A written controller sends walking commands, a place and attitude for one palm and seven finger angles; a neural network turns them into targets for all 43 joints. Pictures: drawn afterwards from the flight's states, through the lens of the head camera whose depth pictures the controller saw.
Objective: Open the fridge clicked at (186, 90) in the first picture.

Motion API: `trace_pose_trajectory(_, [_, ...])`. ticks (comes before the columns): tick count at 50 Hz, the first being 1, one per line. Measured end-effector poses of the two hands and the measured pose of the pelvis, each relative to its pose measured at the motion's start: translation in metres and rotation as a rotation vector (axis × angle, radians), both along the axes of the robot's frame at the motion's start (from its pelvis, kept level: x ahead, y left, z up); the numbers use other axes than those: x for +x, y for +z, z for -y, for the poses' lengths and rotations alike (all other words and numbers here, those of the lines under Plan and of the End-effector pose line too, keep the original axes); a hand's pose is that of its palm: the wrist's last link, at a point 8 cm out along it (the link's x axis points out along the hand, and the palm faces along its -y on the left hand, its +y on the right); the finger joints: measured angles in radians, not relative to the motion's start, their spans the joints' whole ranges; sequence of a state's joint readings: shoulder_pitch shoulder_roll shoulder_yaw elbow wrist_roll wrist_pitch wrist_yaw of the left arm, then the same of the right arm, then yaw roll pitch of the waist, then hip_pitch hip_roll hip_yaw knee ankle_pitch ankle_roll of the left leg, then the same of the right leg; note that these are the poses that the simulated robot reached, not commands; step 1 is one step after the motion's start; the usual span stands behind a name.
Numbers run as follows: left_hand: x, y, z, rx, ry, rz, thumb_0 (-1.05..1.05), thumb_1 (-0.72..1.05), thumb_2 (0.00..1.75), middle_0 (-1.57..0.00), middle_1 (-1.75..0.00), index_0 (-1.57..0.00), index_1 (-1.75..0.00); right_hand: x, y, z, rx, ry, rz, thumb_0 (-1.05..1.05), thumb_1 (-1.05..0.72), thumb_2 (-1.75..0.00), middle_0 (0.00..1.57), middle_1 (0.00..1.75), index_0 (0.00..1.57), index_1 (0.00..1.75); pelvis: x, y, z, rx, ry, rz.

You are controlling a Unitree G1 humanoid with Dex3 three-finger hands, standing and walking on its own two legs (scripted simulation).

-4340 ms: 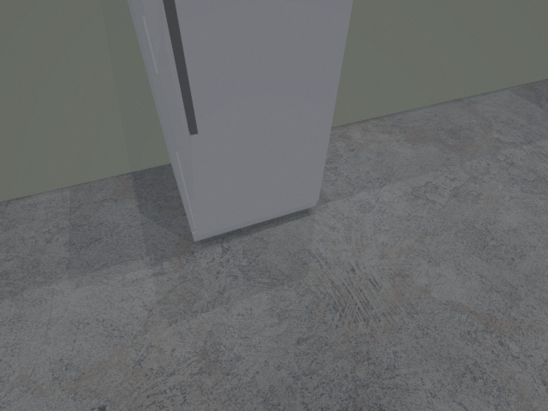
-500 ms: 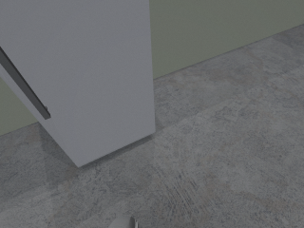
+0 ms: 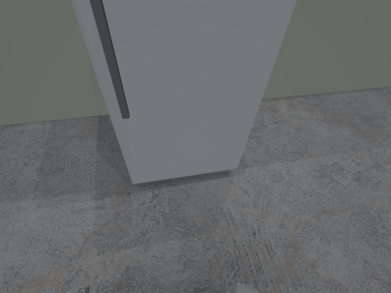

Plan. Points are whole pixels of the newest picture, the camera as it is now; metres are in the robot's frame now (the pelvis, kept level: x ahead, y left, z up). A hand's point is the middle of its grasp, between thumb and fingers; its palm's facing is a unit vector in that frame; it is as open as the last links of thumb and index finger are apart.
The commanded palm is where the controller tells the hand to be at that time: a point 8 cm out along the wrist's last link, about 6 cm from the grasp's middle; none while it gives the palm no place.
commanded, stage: turn to face it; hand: left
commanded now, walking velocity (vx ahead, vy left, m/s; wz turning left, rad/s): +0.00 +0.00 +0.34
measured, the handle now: (110, 52) +0.68 +0.28 +0.10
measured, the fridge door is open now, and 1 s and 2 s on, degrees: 0 0 0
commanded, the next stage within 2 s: take the last steps up to it in 0.24 s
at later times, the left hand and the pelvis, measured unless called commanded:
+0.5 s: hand out of the picture -0.01 +0.17 -0.17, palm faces +0.24 -0.94 -0.23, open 7.3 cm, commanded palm none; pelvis -0.01 -0.02 +0.00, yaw +11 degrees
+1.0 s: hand (111, 282) +0.16 +0.20 -0.18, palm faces +0.17 -0.97 -0.17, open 7.4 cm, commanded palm none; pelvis +0.12 +0.01 -0.01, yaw +11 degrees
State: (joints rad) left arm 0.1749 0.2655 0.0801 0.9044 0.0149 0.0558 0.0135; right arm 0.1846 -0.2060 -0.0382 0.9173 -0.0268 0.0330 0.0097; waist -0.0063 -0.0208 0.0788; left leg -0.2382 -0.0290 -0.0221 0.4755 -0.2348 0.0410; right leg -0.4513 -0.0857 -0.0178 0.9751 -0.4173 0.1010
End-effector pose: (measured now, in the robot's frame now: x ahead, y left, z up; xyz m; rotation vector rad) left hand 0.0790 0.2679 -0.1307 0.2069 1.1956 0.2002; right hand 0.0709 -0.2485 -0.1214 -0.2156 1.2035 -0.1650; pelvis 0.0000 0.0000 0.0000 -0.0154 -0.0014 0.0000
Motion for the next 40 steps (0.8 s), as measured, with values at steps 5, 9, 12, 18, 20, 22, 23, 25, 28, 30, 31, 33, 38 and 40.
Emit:
trace_pose_trajectory(5, [0.016, 0.009, 0.022, 0.006, 0.001, 0.067, 0.01, 0.91, 0.9, -0.2, -0.3, -0.19, -0.3, -0.014, -0.014, 0.011, 0.03, 0.0, -0.046, 0.0, -0.9, -0.9, 0.2, 0.3, 0.21, 0.3, -0.001, -0.003, 0.014, 0.011, 0.044, 0.0])
trace_pose_trajectory(9, [0.015, 0.011, 0.043, 0.025, 0.007, 0.117, 0.0, 0.91, 0.9, -0.2, -0.3, -0.2, -0.3, -0.018, -0.031, 0.026, 0.059, 0.004, -0.069, 0.0, -0.9, -0.9, 0.2, 0.3, 0.21, 0.3, -0.003, -0.011, 0.03, 0.027, 0.072, 0.0])
trace_pose_trajectory(12, [-0.001, 0.016, 0.056, 0.02, 0.028, 0.112, 0.0, 0.91, 0.9, -0.2, -0.3, -0.2, -0.3, -0.017, -0.033, 0.034, 0.063, 0.02, -0.088, 0.0, -0.91, -0.9, 0.2, 0.3, 0.2, 0.3, -0.005, -0.007, 0.036, 0.034, 0.107, 0.011])
trace_pose_trajectory(18, [-0.043, 0.014, 0.066, -0.002, 0.104, 0.047, 0.0, 0.91, 0.9, -0.2, -0.3, -0.2, -0.3, -0.007, -0.027, 0.037, 0.06, 0.071, -0.1, 0.0, -0.91, -0.9, 0.2, 0.3, 0.2, 0.3, -0.008, -0.001, 0.039, 0.045, 0.156, 0.02])
trace_pose_trajectory(20, [-0.059, 0.01, 0.066, -0.014, 0.132, 0.021, 0.0, 0.91, 0.9, -0.2, -0.3, -0.2, -0.3, -0.002, -0.024, 0.034, 0.052, 0.095, -0.104, 0.0, -0.91, -0.9, 0.2, 0.3, 0.2, 0.3, -0.009, 0.0, 0.037, 0.046, 0.169, 0.019])
trace_pose_trajectory(22, [-0.078, 0.006, 0.063, -0.025, 0.167, -0.007, 0.0, 0.91, 0.9, -0.2, -0.3, -0.2, -0.3, 0.005, -0.021, 0.029, 0.043, 0.126, -0.105, 0.0, -0.91, -0.9, 0.2, 0.3, 0.2, 0.3, -0.009, 0.0, 0.034, 0.042, 0.182, 0.015])
trace_pose_trajectory(23, [-0.088, 0.003, 0.06, -0.032, 0.183, -0.023, 0.0, 0.91, 0.89, -0.2, -0.3, -0.2, -0.3, 0.009, -0.02, 0.024, 0.039, 0.144, -0.103, 0.0, -0.91, -0.9, 0.2, 0.3, 0.2, 0.3, -0.009, 0.0, 0.031, 0.039, 0.188, 0.013])
trace_pose_trajectory(25, [-0.109, -0.003, 0.055, -0.047, 0.217, -0.06, 0.0, 0.91, 0.9, -0.2, -0.3, -0.2, -0.3, 0.02, -0.016, 0.014, 0.03, 0.178, -0.091, 0.0, -0.91, -0.9, 0.2, 0.3, 0.2, 0.3, -0.008, 0.0, 0.024, 0.032, 0.199, 0.007])
trace_pose_trajectory(28, [-0.141, -0.016, 0.043, -0.076, 0.272, -0.132, 0.0, 0.91, 0.9, -0.2, -0.3, -0.2, -0.3, 0.037, -0.012, -0.007, 0.011, 0.225, -0.046, 0.0, -0.91, -0.9, 0.2, 0.3, 0.2, 0.3, -0.004, -0.005, 0.009, 0.014, 0.21, 0.001])
trace_pose_trajectory(30, [-0.159, -0.026, 0.035, -0.095, 0.296, -0.192, 0.0, 0.91, 0.9, -0.2, -0.3, -0.2, -0.3, 0.044, -0.012, -0.02, -0.001, 0.236, -0.012, 0.0, -0.91, -0.9, 0.2, 0.3, 0.2, 0.3, -0.001, -0.011, -0.001, 0.005, 0.211, 0.0])
trace_pose_trajectory(31, [-0.165, -0.027, 0.032, -0.101, 0.297, -0.224, 0.0, 0.91, 0.9, -0.2, -0.3, -0.2, -0.3, 0.044, -0.01, -0.026, -0.001, 0.234, -0.003, 0.0, -0.91, -0.9, 0.2, 0.3, 0.2, 0.3, 0.001, -0.01, -0.004, 0.009, 0.203, 0.004])
trace_pose_trajectory(33, [-0.167, -0.025, 0.027, -0.114, 0.292, -0.269, 0.01, 0.91, 0.9, -0.2, -0.3, -0.2, -0.3, 0.041, -0.005, -0.036, 0.003, 0.221, -0.003, 0.0, -0.91, -0.9, 0.2, 0.3, 0.2, 0.3, 0.009, -0.006, -0.01, 0.005, 0.199, 0.009])
trace_pose_trajectory(38, [-0.132, -0.017, 0.014, -0.129, 0.278, -0.242, 0.01, 0.91, 0.9, -0.2, -0.3, -0.19, -0.3, 0.017, -0.003, -0.049, 0.011, 0.179, -0.103, 0.0, -0.92, -0.9, 0.2, 0.3, 0.2, 0.3, 0.033, 0.004, -0.021, -0.001, 0.21, 0.007])
trace_pose_trajectory(40, [-0.109, -0.015, 0.011, -0.127, 0.269, -0.213, 0.01, 0.91, 0.9, -0.2, -0.3, -0.19, -0.3, 0.007, -0.005, -0.051, 0.017, 0.159, -0.157, 0.0, -0.92, -0.9, 0.2, 0.3, 0.2, 0.3, 0.044, 0.005, -0.024, 0.002, 0.211, 0.006])
